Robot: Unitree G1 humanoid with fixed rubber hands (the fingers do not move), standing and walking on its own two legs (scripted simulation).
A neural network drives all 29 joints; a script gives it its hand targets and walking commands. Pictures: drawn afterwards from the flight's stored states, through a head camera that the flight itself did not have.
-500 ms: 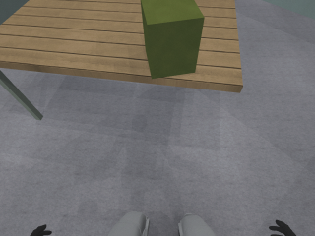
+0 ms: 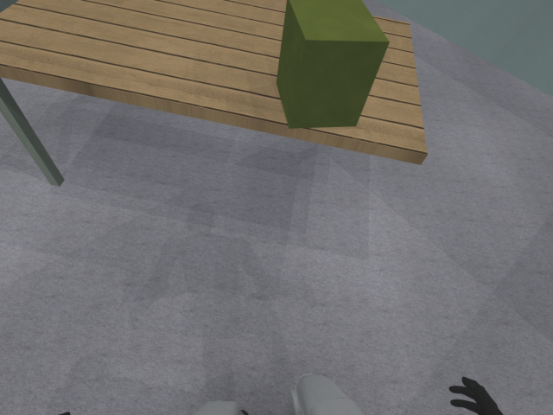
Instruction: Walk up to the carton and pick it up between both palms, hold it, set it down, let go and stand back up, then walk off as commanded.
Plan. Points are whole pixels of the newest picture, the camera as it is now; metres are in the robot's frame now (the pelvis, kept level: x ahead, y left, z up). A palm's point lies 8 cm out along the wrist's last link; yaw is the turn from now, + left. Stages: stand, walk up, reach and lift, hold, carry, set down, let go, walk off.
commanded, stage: walk off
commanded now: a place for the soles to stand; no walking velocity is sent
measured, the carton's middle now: (324, 65) +0.93 -0.13 -0.03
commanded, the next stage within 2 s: stand in 1.54 s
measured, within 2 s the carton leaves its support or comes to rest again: neither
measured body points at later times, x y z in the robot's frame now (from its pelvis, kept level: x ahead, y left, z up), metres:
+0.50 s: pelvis -0.04 -0.06 -0.01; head -0.02 -0.07 +0.44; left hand -0.01 +0.26 -0.13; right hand +0.10 -0.37 -0.11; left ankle +0.01 +0.04 -0.71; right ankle +0.01 -0.18 -0.74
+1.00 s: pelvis -0.02 -0.06 -0.01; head +0.00 -0.05 +0.44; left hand +0.06 +0.25 -0.12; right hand +0.11 -0.37 -0.10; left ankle -0.05 +0.04 -0.74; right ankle +0.00 -0.20 -0.73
